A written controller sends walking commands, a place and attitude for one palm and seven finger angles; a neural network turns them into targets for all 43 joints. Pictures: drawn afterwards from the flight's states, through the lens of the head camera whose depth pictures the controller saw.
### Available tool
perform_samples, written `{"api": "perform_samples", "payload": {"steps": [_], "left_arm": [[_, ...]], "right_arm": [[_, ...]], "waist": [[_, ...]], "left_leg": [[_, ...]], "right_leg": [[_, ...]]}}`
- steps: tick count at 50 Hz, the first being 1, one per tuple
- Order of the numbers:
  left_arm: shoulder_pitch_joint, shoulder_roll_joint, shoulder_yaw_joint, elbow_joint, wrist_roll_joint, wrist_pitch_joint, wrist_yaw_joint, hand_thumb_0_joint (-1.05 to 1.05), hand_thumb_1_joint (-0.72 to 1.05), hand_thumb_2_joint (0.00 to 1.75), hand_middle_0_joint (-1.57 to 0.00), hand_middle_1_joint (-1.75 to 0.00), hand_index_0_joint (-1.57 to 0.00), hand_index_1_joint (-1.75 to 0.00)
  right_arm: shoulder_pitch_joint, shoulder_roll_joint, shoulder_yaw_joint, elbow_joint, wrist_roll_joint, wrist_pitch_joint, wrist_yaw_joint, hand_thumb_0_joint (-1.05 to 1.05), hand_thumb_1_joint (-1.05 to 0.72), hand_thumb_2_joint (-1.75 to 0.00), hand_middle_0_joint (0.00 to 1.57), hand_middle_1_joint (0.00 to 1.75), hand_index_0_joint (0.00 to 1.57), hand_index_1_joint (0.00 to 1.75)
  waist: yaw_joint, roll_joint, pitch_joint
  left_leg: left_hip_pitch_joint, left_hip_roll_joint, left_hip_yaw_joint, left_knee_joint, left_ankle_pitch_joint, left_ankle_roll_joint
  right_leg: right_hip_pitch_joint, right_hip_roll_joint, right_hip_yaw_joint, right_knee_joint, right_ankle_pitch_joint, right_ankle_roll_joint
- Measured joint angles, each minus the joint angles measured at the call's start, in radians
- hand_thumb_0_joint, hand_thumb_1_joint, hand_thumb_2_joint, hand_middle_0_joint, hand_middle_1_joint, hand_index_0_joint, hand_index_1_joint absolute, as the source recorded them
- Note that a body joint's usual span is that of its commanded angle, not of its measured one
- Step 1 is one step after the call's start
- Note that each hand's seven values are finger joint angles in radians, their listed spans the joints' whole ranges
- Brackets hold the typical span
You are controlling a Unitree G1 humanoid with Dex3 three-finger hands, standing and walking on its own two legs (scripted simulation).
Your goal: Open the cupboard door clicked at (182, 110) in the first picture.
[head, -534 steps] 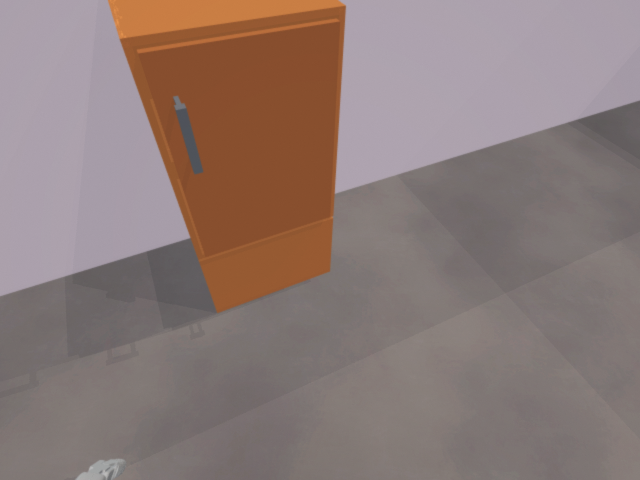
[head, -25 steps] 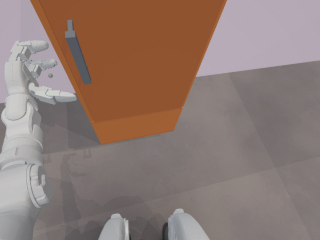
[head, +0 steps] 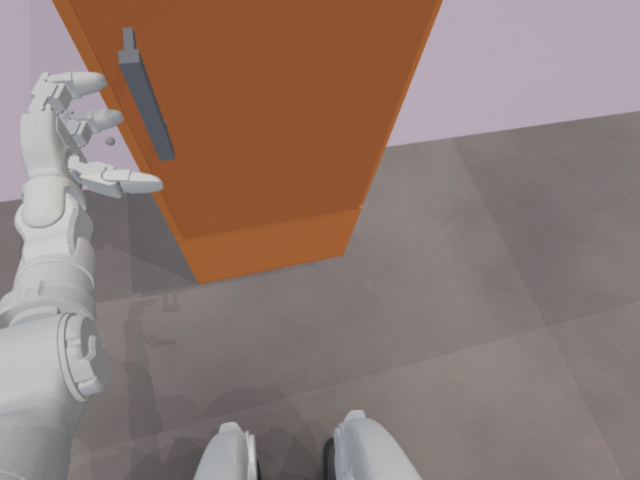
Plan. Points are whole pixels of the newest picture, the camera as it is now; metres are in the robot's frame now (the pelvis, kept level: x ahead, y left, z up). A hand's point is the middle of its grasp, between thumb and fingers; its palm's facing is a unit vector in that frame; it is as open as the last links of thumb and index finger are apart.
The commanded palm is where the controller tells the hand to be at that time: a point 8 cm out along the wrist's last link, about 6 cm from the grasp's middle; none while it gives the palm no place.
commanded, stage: slide the fingers in behind the handle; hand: left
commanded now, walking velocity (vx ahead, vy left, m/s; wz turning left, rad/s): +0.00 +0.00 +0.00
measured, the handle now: (149, 100) +0.57 +0.17 +0.07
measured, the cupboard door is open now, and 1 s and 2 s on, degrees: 0 0 0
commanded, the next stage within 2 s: close the thumb around the handle in 1.36 s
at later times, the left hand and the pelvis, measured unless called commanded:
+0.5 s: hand (144, 136) +0.52 +0.18 +0.06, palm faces +0.16 -0.99 -0.01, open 14.0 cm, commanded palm +0.48 +0.22 +0.07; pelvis +0.00 +0.00 +0.00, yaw +0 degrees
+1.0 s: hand (173, 133) +0.52 +0.14 +0.07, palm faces +0.16 -0.99 -0.01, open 14.0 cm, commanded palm +0.48 +0.19 +0.07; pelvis +0.00 -0.01 +0.00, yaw +0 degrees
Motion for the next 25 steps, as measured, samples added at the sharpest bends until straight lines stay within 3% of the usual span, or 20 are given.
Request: {"api": "perform_samples", "payload": {"steps": [25], "left_arm": [[0.004,-0.091,-0.047,-0.024,0.029,-0.027,0.100,-0.02,-0.50,0.30,-0.30,-1.20,-0.30,-1.20]], "right_arm": [[-0.006,0.012,-0.014,0.002,-0.016,-0.002,0.026,0.00,-0.91,-0.90,0.20,0.29,0.20,0.30]], "waist": [[0.001,0.006,-0.013]], "left_leg": [[0.009,-0.002,0.006,-0.004,-0.007,-0.003]], "right_leg": [[0.002,-0.002,0.007,0.007,-0.011,-0.002]]}}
